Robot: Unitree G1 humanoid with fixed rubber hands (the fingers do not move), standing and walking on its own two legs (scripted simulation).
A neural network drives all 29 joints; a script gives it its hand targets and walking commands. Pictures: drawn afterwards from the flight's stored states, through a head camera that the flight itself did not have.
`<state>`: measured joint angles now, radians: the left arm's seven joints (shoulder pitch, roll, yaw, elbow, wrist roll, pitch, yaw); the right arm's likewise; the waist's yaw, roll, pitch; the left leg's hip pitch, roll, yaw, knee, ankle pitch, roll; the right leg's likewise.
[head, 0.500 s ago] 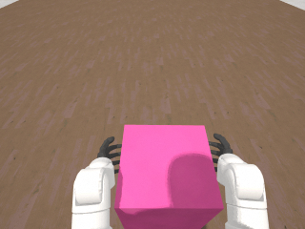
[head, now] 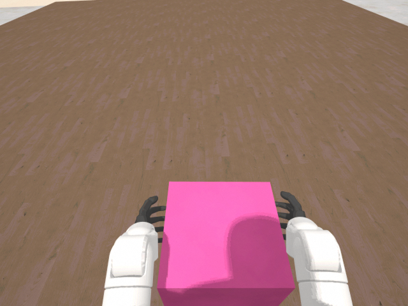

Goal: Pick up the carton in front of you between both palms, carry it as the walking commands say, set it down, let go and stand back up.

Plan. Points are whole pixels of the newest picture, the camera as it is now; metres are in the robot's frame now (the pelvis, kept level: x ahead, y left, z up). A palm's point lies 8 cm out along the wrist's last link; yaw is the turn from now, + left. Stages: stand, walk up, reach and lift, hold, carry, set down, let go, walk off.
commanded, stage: carry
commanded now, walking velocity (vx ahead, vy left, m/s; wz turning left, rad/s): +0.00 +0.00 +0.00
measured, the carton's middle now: (218, 254) +0.27 +0.00 -0.04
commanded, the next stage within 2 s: hold in 0.62 s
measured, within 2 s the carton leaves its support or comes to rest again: neither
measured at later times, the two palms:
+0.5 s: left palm (145, 237) +0.27 +0.15 +0.04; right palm (295, 234) +0.27 -0.15 +0.04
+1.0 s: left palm (135, 255) +0.23 +0.16 +0.04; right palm (295, 247) +0.25 -0.14 +0.04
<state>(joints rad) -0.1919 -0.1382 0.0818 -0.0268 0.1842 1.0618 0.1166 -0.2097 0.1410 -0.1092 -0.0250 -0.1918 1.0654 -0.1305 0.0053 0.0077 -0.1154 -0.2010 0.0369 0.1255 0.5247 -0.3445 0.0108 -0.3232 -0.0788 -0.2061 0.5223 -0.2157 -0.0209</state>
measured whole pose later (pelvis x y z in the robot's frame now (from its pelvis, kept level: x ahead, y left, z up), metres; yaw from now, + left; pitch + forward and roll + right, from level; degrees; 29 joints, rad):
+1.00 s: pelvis -0.04 +0.00 +0.01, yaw +2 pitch -8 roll +0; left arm -0.24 -0.15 0.19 0.27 0.25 0.69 0.03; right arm -0.23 0.15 -0.17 0.20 -0.28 0.73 -0.03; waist -0.01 0.04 0.06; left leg -0.05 0.00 0.03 0.45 -0.26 0.02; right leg -0.14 -0.03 -0.10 0.40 -0.12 -0.01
